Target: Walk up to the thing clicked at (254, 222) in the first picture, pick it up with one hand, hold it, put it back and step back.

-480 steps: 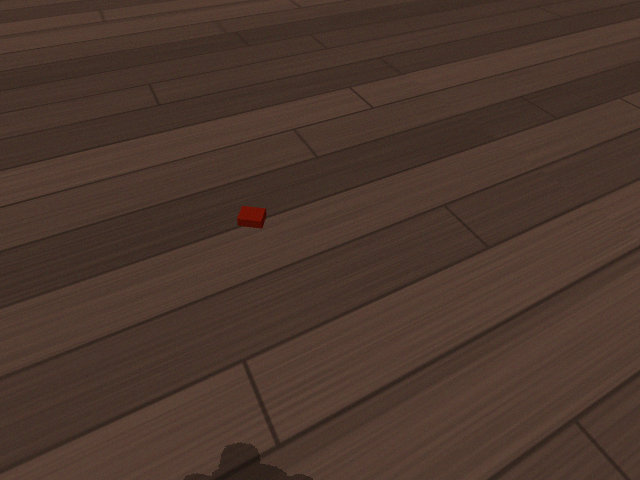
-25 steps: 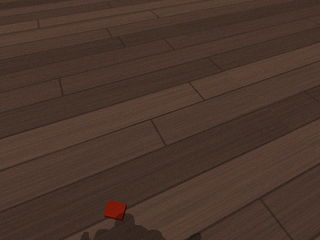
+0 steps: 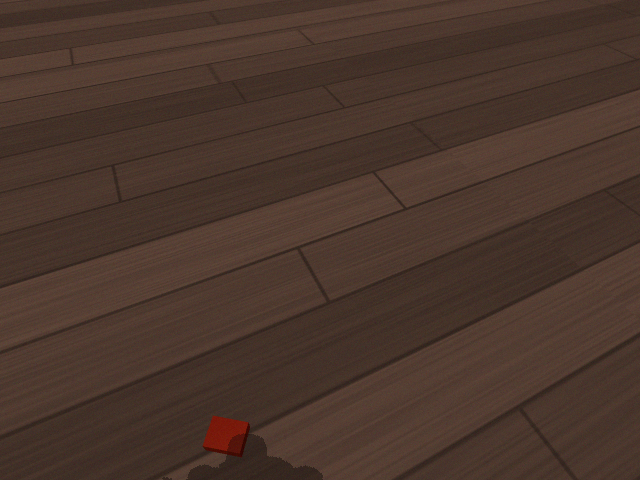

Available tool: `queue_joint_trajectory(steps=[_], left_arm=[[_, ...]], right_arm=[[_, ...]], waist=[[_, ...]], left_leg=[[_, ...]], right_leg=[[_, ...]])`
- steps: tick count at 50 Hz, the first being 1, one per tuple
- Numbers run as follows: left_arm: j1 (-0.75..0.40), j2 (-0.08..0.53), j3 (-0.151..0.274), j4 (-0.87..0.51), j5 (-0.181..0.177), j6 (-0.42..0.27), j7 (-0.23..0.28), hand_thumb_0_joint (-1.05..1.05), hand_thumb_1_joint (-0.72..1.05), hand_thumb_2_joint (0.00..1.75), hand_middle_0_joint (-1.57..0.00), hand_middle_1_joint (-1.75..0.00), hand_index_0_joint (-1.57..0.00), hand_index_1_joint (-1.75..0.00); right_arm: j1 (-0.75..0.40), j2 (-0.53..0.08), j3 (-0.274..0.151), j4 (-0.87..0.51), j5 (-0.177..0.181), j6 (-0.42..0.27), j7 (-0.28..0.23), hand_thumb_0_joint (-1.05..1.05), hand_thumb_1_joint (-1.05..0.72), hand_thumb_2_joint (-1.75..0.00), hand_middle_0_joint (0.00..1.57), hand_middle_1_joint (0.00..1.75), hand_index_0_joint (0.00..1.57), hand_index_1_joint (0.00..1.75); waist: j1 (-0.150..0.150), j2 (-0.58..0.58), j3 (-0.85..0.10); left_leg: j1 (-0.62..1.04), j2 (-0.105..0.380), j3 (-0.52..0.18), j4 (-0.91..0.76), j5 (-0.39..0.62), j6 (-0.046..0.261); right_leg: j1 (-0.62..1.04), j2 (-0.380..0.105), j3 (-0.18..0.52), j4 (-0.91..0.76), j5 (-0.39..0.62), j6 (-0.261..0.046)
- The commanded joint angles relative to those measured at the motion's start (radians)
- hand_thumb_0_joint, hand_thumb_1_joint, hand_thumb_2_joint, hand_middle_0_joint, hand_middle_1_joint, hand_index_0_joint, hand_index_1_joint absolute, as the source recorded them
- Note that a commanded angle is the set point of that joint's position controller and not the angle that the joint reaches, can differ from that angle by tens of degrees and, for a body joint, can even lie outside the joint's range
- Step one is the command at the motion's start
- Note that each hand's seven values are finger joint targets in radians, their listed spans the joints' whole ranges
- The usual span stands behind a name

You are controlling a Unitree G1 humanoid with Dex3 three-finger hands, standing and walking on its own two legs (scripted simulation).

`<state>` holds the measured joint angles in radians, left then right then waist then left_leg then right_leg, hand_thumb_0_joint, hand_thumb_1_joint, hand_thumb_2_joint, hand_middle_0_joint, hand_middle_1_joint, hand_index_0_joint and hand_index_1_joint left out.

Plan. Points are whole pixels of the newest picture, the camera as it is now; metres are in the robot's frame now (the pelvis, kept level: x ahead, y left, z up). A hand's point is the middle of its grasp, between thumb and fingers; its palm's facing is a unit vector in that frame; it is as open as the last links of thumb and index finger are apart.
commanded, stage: stand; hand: left
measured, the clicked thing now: (227, 436) +0.38 +0.26 -0.76
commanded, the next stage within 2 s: walk up in 0.58 s
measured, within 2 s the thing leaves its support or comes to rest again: neither
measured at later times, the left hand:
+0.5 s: hand out of the picture +0.08 +0.25 -0.15, palm faces -0.02 -0.94 -0.35, open 7.3 cm
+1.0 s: hand out of the picture +0.07 +0.32 -0.19, palm faces -0.01 -0.93 -0.37, open 7.3 cm
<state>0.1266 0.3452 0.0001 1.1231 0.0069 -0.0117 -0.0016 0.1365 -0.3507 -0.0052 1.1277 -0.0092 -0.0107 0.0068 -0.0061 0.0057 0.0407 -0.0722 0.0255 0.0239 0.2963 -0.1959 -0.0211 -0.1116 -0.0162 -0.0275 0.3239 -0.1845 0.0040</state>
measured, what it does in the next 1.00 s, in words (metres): steps on the spot: left foot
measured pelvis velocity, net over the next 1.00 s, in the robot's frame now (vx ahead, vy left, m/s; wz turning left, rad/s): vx -0.09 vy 0.05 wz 0.01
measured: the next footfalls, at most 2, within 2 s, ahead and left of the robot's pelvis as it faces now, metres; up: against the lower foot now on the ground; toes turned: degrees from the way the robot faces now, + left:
left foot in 0.94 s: -0.05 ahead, +0.16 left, +0.00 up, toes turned -1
right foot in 1.36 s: -0.18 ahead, -0.09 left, +0.00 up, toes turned -1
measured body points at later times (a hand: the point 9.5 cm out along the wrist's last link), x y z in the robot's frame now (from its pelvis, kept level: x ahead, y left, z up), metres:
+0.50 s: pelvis +0.01 +0.00 +0.00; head +0.02 -0.01 +0.45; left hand +0.08 +0.30 -0.13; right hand +0.09 -0.30 -0.13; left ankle -0.02 +0.13 -0.75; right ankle -0.01 -0.12 -0.75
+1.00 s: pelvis -0.09 +0.05 -0.03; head -0.01 +0.08 +0.41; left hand +0.07 +0.36 -0.16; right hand -0.01 -0.28 -0.14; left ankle -0.09 +0.16 -0.75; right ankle -0.03 -0.11 -0.73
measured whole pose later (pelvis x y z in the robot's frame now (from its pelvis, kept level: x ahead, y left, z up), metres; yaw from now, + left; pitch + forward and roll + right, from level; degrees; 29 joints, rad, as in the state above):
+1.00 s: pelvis -0.09 +0.05 -0.03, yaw +1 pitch -2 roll +0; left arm -0.01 0.42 0.06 0.89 0.01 0.08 0.02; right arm 0.14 -0.39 -0.07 0.95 -0.02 0.04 0.01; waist -0.02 -0.07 0.22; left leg -0.28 -0.03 -0.02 0.71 -0.39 0.03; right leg -0.46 0.00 0.11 0.88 -0.46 0.00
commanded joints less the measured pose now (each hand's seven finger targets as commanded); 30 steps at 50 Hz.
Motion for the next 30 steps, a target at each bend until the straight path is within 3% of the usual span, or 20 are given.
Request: queue_joint_trajectory(steps=[1, 16, 24, 28, 29, 30], left_arm=[[-0.044, 0.22, 0.04, -0.062, 0.002, -0.023, 0.012, 0.0, 0.9, 0.9, -0.2, -0.3, -0.2, -0.3], [-0.043, 0.222, 0.039, -0.062, 0.003, -0.024, 0.014, 0.0, 0.9, 0.9, -0.2, -0.3, -0.2, -0.3], [-0.047, 0.224, 0.04, -0.067, 0.003, -0.025, 0.017, 0.0, 0.9, 0.9, -0.2, -0.3, -0.2, -0.3], [-0.042, 0.223, 0.039, -0.064, 0.001, -0.024, 0.017, 0.0, 0.9, 0.9, -0.2, -0.3, -0.2, -0.3], [-0.062, 0.284, 0.085, -0.087, -0.019, -0.005, 0.021, 0.0, 0.9, 0.9, -0.2, -0.3, -0.2, -0.3], [-0.043, 0.279, 0.086, -0.103, -0.021, 0.002, 0.025, 0.0, 0.9, 0.9, -0.2, -0.3, -0.2, -0.3]], right_arm=[[-0.031, -0.21, -0.037, -0.059, -0.004, -0.018, -0.017, 0.0, -0.9, -0.9, 0.2, 0.3, 0.2, 0.3], [-0.056, -0.208, -0.034, -0.069, -0.001, -0.016, -0.017, 0.0, -0.9, -0.9, 0.2, 0.3, 0.2, 0.3], [-0.062, -0.21, -0.035, -0.073, 0.0, -0.018, -0.019, 0.0, -0.9, -0.9, 0.2, 0.3, 0.2, 0.3], [-0.054, -0.206, -0.035, -0.068, 0.0, -0.014, -0.019, 0.0, -0.9, -0.9, 0.2, 0.3, 0.2, 0.3], [-0.085, -0.255, -0.055, -0.083, 0.014, 0.006, -0.018, 0.0, -0.9, -0.9, 0.2, 0.3, 0.2, 0.3], [-0.069, -0.248, -0.057, -0.101, 0.022, 0.012, -0.019, 0.0, -0.9, -0.9, 0.2, 0.3, 0.2, 0.3]], waist=[[-0.001, -0.004, -0.071], [0.004, -0.014, -0.066], [0.002, -0.009, -0.099], [0.002, -0.015, -0.07], [0.01, -0.025, 0.056], [0.007, -0.025, 0.012]], left_leg=[[-0.004, 0.12, -0.083, -0.027, 0.19, 0.032], [0.013, 0.121, -0.084, -0.033, 0.204, 0.03], [0.043, 0.127, -0.077, -0.019, 0.274, 0.031], [0.023, 0.124, -0.077, -0.03, 0.233, 0.031], [-0.073, 0.101, -0.077, 0.08, 0.39, 0.05], [-0.061, 0.103, -0.06, 0.116, 0.435, 0.053]], right_leg=[[0.038, -0.125, 0.105, -0.039, 0.229, -0.027], [0.036, -0.122, 0.096, -0.053, 0.243, -0.022], [0.056, -0.125, 0.09, -0.035, 0.321, -0.026], [0.046, -0.122, 0.092, -0.046, 0.28, -0.027], [-0.025, -0.11, 0.101, 0.038, 0.467, -0.031], [-0.011, -0.115, 0.089, 0.064, 0.517, -0.043]])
